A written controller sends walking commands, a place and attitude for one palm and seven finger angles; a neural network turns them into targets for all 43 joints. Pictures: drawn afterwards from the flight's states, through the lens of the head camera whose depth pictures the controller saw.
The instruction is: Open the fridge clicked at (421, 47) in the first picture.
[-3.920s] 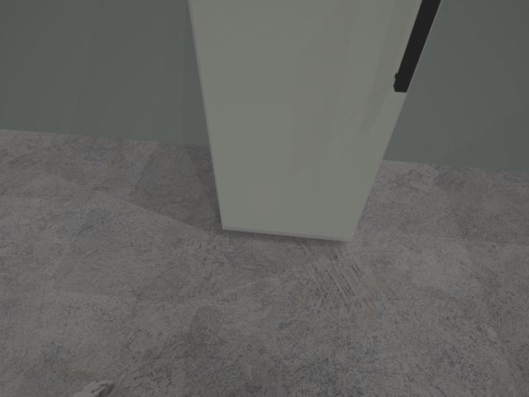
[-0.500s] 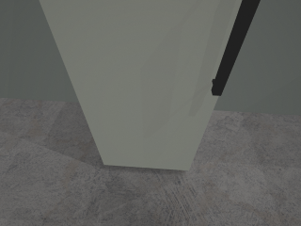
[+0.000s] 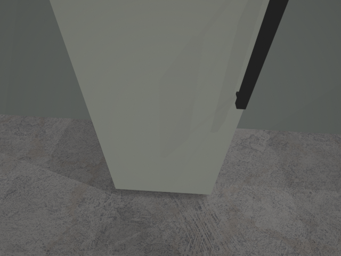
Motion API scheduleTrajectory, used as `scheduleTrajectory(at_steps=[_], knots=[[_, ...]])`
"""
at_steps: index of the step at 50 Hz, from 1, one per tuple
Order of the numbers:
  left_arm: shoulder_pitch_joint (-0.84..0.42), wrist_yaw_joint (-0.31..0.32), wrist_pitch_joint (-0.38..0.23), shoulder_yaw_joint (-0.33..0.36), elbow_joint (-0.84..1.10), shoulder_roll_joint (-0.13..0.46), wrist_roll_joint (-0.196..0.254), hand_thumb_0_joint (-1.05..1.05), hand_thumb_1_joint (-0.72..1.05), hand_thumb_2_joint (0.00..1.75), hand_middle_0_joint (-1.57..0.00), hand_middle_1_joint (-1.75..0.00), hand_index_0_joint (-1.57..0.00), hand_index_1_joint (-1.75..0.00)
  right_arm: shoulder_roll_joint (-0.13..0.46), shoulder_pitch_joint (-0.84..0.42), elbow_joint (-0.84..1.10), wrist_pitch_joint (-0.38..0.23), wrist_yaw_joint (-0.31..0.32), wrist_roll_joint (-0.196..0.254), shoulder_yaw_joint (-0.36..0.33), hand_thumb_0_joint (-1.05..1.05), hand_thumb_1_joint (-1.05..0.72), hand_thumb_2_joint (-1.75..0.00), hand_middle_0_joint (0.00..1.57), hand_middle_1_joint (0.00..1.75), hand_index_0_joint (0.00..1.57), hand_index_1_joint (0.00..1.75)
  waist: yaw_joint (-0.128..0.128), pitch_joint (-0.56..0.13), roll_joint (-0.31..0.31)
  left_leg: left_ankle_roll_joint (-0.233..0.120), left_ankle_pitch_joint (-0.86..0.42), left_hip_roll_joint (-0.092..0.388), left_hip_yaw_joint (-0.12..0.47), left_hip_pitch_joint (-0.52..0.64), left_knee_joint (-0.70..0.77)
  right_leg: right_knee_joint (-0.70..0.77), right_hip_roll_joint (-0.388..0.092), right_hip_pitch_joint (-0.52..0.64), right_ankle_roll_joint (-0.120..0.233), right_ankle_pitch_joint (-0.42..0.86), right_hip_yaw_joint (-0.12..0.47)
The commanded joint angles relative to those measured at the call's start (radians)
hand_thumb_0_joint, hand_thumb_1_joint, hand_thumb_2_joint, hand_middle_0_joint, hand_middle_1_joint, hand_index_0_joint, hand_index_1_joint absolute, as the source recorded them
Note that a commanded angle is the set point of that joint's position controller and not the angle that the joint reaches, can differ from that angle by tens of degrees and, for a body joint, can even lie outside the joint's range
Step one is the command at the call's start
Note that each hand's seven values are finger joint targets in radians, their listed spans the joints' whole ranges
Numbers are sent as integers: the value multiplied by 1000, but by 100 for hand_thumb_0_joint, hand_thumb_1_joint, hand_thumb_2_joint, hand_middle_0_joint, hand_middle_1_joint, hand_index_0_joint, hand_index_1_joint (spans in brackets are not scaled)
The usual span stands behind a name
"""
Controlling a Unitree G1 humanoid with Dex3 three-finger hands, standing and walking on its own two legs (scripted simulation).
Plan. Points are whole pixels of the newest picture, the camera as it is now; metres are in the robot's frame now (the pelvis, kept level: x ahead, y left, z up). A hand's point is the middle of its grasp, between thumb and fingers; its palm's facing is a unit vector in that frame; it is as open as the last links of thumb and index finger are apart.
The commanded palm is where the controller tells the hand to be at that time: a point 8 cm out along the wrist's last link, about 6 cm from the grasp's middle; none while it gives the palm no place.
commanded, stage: come to a stop and stand still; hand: right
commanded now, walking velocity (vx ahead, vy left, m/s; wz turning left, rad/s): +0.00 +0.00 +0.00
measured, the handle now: (262, 34) +0.57 -0.18 +0.27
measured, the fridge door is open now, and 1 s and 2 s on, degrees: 0 0 0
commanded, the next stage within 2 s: look again from close up in 0.24 s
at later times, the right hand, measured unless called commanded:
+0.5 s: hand out of the picture +0.01 -0.19 -0.17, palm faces +0.04 +0.98 -0.20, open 7.4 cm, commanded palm none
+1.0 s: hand out of the picture -0.01 -0.17 -0.17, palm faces +0.05 +0.99 -0.16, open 7.4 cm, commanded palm none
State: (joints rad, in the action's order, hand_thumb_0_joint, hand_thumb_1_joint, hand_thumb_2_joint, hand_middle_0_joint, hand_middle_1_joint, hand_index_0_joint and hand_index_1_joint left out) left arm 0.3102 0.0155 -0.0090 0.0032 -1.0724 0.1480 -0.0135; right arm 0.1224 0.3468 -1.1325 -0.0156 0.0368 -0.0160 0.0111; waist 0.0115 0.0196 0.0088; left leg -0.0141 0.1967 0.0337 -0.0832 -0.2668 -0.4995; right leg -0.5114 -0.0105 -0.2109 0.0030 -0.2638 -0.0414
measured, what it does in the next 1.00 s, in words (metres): stands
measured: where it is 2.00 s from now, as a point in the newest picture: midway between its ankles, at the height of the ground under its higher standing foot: outside the picture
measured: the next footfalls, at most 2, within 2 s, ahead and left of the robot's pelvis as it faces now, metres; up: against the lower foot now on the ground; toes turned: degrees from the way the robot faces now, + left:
none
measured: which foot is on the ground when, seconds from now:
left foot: down 0.00-1.00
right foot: down 0.00-1.00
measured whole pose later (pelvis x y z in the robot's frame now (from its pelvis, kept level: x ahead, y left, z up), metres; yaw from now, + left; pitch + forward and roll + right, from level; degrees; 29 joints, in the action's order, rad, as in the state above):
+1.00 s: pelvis +0.00 -0.01 +0.00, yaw -1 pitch -2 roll +0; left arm 0.30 0.02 -0.01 -0.01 -1.10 0.13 -0.01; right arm 0.14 0.32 -1.08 -0.01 0.03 -0.01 0.00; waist 0.00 0.02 -0.02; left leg 0.00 0.17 0.05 -0.09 -0.24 -0.44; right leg -0.45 0.01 -0.19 0.02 -0.23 -0.04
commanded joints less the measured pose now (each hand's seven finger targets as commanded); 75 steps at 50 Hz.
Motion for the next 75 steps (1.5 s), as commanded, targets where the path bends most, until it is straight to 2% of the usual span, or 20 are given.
scheduleTrajectory(at_steps=[1,3,6,10,14,18,20,27,28,34,41,48,53,54,59,67,75], knots=[[56,7,-15,13,72,91,-4,0,90,90,-20,-30,-20,-30,130,9,89,-11,6,-4,-29,0,-90,-90,20,30,20,30,3,95,-3,-27,186,85,120,-37,121,130,-73,-129,17,-59,104],[50,7,-13,16,87,103,-5,0,90,90,-20,-30,-20,-30,128,26,97,-6,4,-5,-32,0,-90,-90,20,30,20,30,-4,107,-14,-24,203,79,123,-24,119,158,-69,-166,24,-128,116],[50,8,-19,16,94,111,-5,0,90,90,-20,-30,-20,-30,131,34,112,-8,3,-4,-32,0,-90,-90,20,30,20,30,-10,84,-8,-22,154,79,120,8,111,164,-70,-162,27,-106,121],[43,7,-21,17,99,122,-4,0,90,90,-20,-30,-20,-30,140,28,132,-8,2,-4,-35,0,-90,-90,20,30,20,30,-14,90,-15,-22,140,84,118,21,122,173,-69,-166,28,-104,124],[41,6,-22,15,96,130,-4,0,90,90,-20,-30,-20,-30,152,16,144,-6,0,-3,-36,0,-90,-90,20,30,20,30,-16,83,10,-21,110,82,109,47,120,193,-77,-173,28,-111,131],[36,4,-20,14,91,130,-5,0,90,90,-20,-30,-20,-30,152,13,146,-4,-3,-2,-37,0,-90,-90,20,30,20,30,-17,79,-19,-18,131,90,114,52,133,194,-71,-175,25,-120,125],[38,4,-22,14,86,134,-4,0,90,90,-20,-30,-20,-30,155,7,149,-6,-3,-1,-37,0,-90,-90,20,30,20,30,-14,66,-7,-19,110,92,111,55,132,192,-74,-157,25,-89,124],[36,3,-23,9,61,127,-1,0,90,90,-20,-30,-20,-30,152,5,135,-8,-2,1,-34,0,-90,-90,20,30,20,30,-16,43,-17,-16,62,95,108,82,133,192,-77,-134,20,-34,118],[31,3,-23,8,56,126,0,0,90,90,-20,-30,-20,-30,151,7,131,-8,-3,2,-32,0,-90,-90,20,30,20,30,-17,41,0,-16,59,97,108,82,136,193,-77,-125,20,-30,116],[40,4,-21,6,33,112,2,0,90,90,-20,-30,-20,-30,144,15,113,-10,0,1,-29,0,-90,-90,20,30,20,30,-15,44,-30,-15,32,98,106,86,144,180,-77,-103,16,14,101],[35,6,-19,5,18,97,3,0,90,90,-20,-30,-20,-30,125,25,100,-6,2,1,-28,0,-90,-90,20,30,20,30,-17,64,5,-12,42,94,103,80,146,195,-75,-112,14,-10,105],[41,7,-17,8,8,84,3,0,90,90,-20,-30,-20,-30,114,36,94,-6,2,0,-30,0,-90,-90,20,30,20,30,-17,73,-24,-12,63,96,107,73,158,193,-70,-111,15,-22,99],[46,8,-18,8,5,78,3,0,90,90,-20,-30,-20,-30,109,42,91,-8,2,1,-30,0,-90,-90,20,30,20,30,-18,57,-1,-13,39,95,103,81,152,189,-74,-101,16,-4,98],[50,8,-19,8,4,76,4,0,90,90,-20,-30,-20,-30,109,45,92,-9,4,-1,-31,0,-90,-90,20,30,20,30,-18,46,-19,-13,18,93,100,95,150,185,-78,-95,16,18,99],[48,10,-20,9,-1,72,5,0,90,90,-20,-30,-20,-30,101,50,89,-9,4,0,-30,0,-90,-90,20,30,20,30,-20,56,-16,-14,-2,93,95,95,147,185,-80,-90,16,37,100],[55,11,-17,9,-6,63,3,0,90,90,-20,-30,-20,-30,95,54,86,-6,4,0,-31,0,-90,-90,20,30,20,30,-20,73,1,-13,29,92,99,86,153,195,-76,-102,15,-4,99],[64,10,-16,11,-4,61,3,0,90,90,-20,-30,-20,-30,91,62,86,-7,4,-1,-32,0,-90,-90,20,30,20,30,-20,75,-25,-12,42,92,103,78,159,188,-72,-98,17,-7,95]])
